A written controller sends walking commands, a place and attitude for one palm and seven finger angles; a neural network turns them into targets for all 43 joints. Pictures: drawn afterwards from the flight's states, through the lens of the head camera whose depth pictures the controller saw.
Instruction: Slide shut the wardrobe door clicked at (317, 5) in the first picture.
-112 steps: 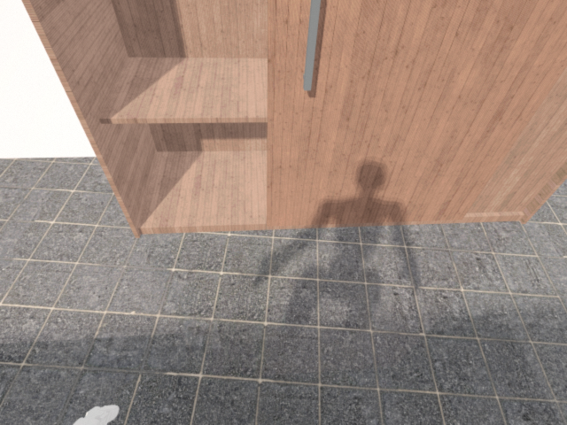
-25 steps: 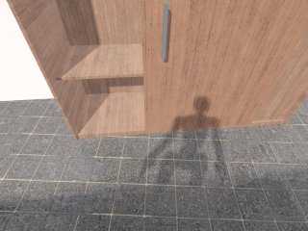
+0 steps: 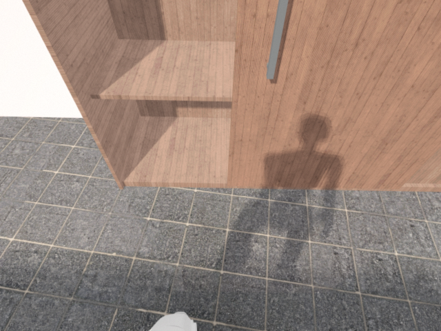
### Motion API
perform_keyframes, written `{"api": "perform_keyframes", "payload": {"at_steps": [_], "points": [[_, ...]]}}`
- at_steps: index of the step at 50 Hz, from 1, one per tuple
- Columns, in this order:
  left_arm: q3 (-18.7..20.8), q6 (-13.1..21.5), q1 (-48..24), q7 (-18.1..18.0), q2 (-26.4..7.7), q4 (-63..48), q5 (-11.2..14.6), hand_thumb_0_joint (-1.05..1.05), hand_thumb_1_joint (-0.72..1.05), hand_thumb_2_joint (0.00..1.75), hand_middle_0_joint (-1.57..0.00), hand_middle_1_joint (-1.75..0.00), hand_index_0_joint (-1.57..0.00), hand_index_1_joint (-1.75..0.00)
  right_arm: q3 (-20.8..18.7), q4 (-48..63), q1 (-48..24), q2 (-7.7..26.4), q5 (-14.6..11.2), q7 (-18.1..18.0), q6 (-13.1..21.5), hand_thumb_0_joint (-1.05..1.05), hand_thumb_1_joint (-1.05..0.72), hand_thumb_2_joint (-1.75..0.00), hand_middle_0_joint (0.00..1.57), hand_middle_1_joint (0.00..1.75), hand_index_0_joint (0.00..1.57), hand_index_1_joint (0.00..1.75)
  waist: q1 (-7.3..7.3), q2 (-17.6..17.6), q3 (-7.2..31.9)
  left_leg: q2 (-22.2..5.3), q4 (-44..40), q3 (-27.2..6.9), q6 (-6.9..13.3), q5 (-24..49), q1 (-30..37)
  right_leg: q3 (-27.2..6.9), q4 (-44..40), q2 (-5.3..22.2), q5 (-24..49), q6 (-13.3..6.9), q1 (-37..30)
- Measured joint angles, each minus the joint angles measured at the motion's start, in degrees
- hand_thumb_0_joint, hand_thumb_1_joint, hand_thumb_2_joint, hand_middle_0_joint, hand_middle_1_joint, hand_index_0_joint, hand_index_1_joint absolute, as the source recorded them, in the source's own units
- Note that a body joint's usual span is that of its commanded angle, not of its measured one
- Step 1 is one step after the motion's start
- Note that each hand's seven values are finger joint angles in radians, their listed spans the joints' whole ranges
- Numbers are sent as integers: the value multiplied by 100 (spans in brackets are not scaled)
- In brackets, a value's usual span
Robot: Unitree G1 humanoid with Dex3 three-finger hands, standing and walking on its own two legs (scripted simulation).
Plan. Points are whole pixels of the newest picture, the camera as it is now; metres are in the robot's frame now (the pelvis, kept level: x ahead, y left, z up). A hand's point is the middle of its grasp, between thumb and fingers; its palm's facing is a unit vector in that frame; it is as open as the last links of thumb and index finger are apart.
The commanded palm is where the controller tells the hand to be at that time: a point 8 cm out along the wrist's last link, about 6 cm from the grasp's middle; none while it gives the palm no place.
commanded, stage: take the last steps up to it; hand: right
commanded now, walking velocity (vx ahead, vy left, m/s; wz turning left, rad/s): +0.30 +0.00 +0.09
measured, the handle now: (276, 30) +0.84 -0.08 +0.13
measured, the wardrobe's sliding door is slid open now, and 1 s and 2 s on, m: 0.56 0.56 0.56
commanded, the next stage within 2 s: come to a stop and stand still in 0.76 s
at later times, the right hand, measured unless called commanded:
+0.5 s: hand (332, 308) +0.21 -0.21 -0.15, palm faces -0.01 +0.99 -0.13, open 7.4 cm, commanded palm none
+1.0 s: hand (297, 229) +0.38 -0.16 -0.15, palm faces -0.02 +0.98 -0.20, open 7.2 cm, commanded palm none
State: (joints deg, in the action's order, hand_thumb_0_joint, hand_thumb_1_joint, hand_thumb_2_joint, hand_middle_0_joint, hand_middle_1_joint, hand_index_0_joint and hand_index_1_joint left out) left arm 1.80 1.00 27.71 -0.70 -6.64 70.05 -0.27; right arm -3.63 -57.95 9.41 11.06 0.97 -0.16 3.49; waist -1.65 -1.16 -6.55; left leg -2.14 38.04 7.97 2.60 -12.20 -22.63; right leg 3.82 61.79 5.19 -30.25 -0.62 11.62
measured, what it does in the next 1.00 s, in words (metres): walks ahead: right foot, then left foot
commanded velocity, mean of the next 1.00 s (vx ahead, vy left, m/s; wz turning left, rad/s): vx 0.16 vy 0.00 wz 0.04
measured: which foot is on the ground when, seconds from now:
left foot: down 0.00-0.24, up 0.26-0.70, down 0.72-1.00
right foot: up 0.00-0.22, down 0.24-0.72, up 0.74-1.00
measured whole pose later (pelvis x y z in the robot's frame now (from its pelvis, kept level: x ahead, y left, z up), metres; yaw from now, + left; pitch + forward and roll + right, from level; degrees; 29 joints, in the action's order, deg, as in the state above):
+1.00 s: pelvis +0.33 +0.02 +0.02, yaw +4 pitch +0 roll +2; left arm 2.3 0.8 12.3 -1.7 -10.1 61.2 -0.8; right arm -2.3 -61.5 12.7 8.4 1.3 -1.8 2.1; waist -0.3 -2.2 -1.9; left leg 0.7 24.9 9.1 2.6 -11.9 -12.6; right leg 3.7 43.2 5.6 -17.9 1.4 23.8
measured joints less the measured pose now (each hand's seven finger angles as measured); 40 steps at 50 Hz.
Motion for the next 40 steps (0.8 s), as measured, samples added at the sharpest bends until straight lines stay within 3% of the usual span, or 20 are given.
{"api": "perform_keyframes", "payload": {"at_steps": [3, 8, 11, 13, 15, 17, 19, 23, 29, 35, 36, 38, 40], "points": [[74, -78, -471, 32, -131, -291, -69, 1, 91, 90, -20, -30, -20, -30, 34, -70, 119, -81, 28, -87, -86, 0, -92, -90, 20, 30, 20, 30, -21, 14, 168, 68, -321, 11, -55, -61, 277, 36, 608, 119, 338, 12, 940], [124, 27, -1104, 83, -209, -910, -95, 1, 91, 90, -19, -30, -19, -30, 50, -265, 414, -112, 81, -91, -216, 0, -93, -90, 20, 30, 20, 30, 7, 140, 550, 101, -778, -102, -129, -33, 615, 243, -1018, 227, 681, 124, 1313], [116, 153, -1273, 88, -229, -1140, -104, 0, 92, 90, -19, -30, -19, -30, 45, -307, 596, -100, 70, -33, -266, 1, -93, -90, 20, 30, 20, 30, 84, 188, 699, 89, -627, -181, -198, -286, 722, 397, -2151, 146, 941, 182, 925], [104, 264, -1289, 67, -229, -1217, -140, 0, 92, 90, -19, -30, -19, -30, 27, -312, 695, -98, 41, 6, -340, 1, -92, -90, 20, 30, 20, 30, 86, 215, 764, 65, -55, -255, -180, -923, 597, 433, -2355, 81, 1164, 15, 784], [87, 320, -1217, 27, -178, -1238, -161, 0, 93, 90, -19, -30, -19, -30, -6, -330, 716, -89, 70, 43, -407, 1, -92, -90, 20, 30, 20, 30, 73, 253, 792, 78, 1069, -398, -121, -1258, 212, 502, -2384, 23, 1158, -156, 650], [68, 339, -1072, -18, -136, -1181, -151, 0, 94, 90, -19, -30, -19, -30, -45, -321, 679, -65, 110, 94, -385, 1, -92, -90, 20, 30, 20, 30, 83, 308, 782, 18, 2024, -472, -128, -951, -200, 553, -2773, -76, 1234, -200, 360], [22, 363, -904, -33, -84, -1060, -128, 0, 94, 90, -19, -30, -19, -30, -65, -280, 630, -49, 120, 125, -332, 1, -92, -90, 20, 30, 20, 30, 138, 353, 749, -85, 2440, -499, -194, -502, -517, 609, -3289, -167, 1385, -192, 19], [-35, 387, -592, -50, 34, -815, -95, 0, 93, 90, -20, -30, -20, -30, -60, -223, 528, -64, 101, 134, -307, 1, -91, -90, 20, 30, 20, 30, 176, 330, 620, -254, 2341, -483, -326, -90, -900, 691, -4071, -253, 1561, -184, -554], [-31, 324, -238, -41, 188, -507, -113, 0, 92, 90, -20, -30, -20, -30, -32, -276, 262, -72, 75, 134, -376, 1, -92, -90, 20, 30, 20, 30, -1, 288, 331, -360, 942, -319, -300, 65, -905, 802, -4414, -286, 1362, -43, -1114], [-4, 213, 79, -26, 175, -232, -116, 0, 91, 90, -20, -30, -20, -30, 15, -200, -45, -164, 68, 145, -236, 1, -91, -90, 20, 30, 20, 30, -180, 126, 145, -111, -418, -73, -16, 100, -214, 812, -3683, -113, 556, 219, -1301], [-6, 188, 143, -7, 192, -182, -88, 0, 91, 90, -20, -30, -20, -30, 16, -156, -66, -156, 79, 136, -140, 1, -91, -90, 20, 30, 20, 30, -159, 144, 163, -108, -540, -79, 64, 215, -67, 781, -3110, -59, 326, 198, -1105], [-5, 76, -10, 13, 129, -113, -34, 1, 91, 90, -20, -30, -20, -30, 17, -109, -128, -235, 38, 81, 13, 0, -91, -90, 20, 30, 20, 30, -87, 7, 75, -24, -160, 14, 92, 31, -88, 335, -1240, 11, -5, 60, -371], [37, -6, -243, 22, 38, -151, -31, 1, 91, 90, -20, -30, -20, -30, 30, -105, -79, -308, -4, 15, 40, 0, -91, -90, 20, 30, 20, 30, -44, -77, 88, 59, -225, 90, 92, -111, 119, 38, 139, -15, 218, -34, 341]]}}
